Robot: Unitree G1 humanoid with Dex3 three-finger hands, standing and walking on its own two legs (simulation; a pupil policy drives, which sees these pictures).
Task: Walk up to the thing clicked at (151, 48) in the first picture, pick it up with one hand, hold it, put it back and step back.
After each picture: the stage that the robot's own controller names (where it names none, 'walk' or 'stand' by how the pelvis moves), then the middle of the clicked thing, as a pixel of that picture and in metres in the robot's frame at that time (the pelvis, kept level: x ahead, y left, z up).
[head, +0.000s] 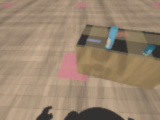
stand; (148, 50) +0.78 -0.59 -0.08
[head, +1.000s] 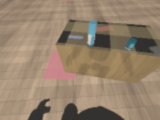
rise first; (130, 44) +0.76 -0.37 -0.05
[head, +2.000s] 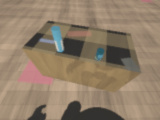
rise first; (99, 54) +0.59 -0.02 -0.06
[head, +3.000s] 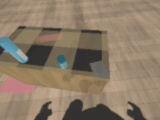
rise first; (62, 62) +0.42 +0.27 -0.05
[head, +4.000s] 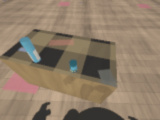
stand; (73, 66) +0.45 +0.17 -0.07
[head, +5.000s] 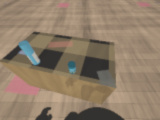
stand; (72, 67) +0.44 +0.18 -0.08
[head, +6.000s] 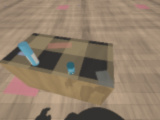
stand; (70, 68) +0.44 +0.19 -0.08
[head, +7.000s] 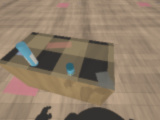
stand; (70, 69) +0.42 +0.19 -0.08
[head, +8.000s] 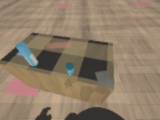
rise first; (70, 69) +0.43 +0.20 -0.08
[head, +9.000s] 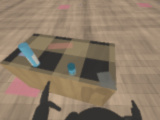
rise first; (71, 69) +0.42 +0.19 -0.08
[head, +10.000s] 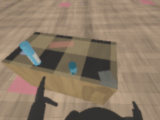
go down; (72, 68) +0.42 +0.19 -0.08
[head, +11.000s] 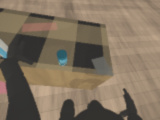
go down; (62, 58) +0.44 +0.18 -0.01
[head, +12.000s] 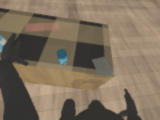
approach; (62, 57) +0.44 +0.18 -0.01
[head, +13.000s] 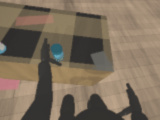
close in; (57, 53) +0.45 +0.19 +0.02
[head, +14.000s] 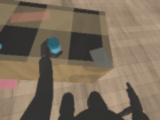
lift; (55, 47) +0.48 +0.19 +0.04
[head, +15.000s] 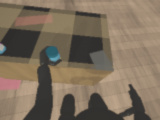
lift; (54, 55) +0.43 +0.21 +0.03
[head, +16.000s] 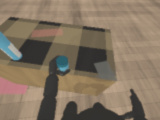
lift; (63, 65) +0.35 +0.18 +0.06
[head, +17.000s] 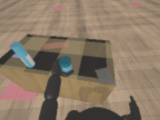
hold; (66, 66) +0.32 +0.16 +0.13
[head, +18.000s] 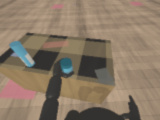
hold; (67, 67) +0.33 +0.16 +0.10
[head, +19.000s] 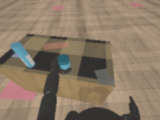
crouch; (64, 64) +0.34 +0.18 +0.12
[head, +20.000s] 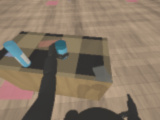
lower; (61, 50) +0.43 +0.19 +0.15
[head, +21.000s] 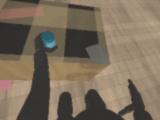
lower; (49, 42) +0.51 +0.20 +0.05
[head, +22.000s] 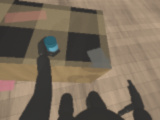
lower; (52, 46) +0.49 +0.20 +0.04
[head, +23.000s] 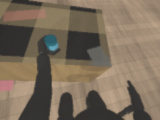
lower; (52, 45) +0.50 +0.19 +0.04
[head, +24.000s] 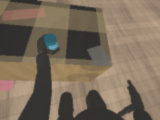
lower; (52, 44) +0.50 +0.19 +0.04
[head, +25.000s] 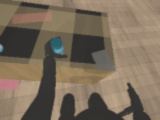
open; (57, 47) +0.48 +0.18 +0.03
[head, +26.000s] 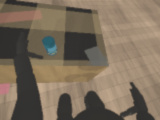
sink last; (50, 46) +0.49 +0.20 +0.03
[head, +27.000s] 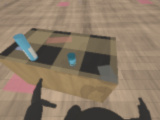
stand; (71, 59) +0.49 +0.19 -0.01
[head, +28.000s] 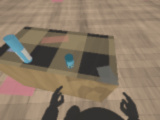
stand; (69, 61) +0.45 +0.19 -0.01
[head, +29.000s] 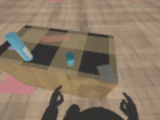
stand; (70, 59) +0.47 +0.19 -0.01
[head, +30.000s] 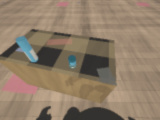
stand; (72, 62) +0.48 +0.18 -0.05
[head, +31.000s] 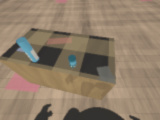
walk; (72, 61) +0.49 +0.18 -0.08
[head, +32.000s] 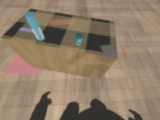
walk; (78, 39) +0.69 +0.14 -0.06
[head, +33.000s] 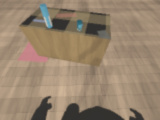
walk; (79, 25) +0.99 +0.19 -0.06
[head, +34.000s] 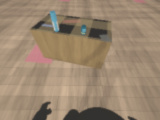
stand; (83, 29) +1.06 +0.16 -0.08
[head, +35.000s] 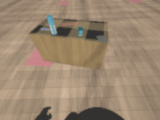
stand; (80, 31) +1.07 +0.18 -0.08
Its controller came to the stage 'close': yes
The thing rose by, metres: 0.20
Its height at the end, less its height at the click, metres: +0.00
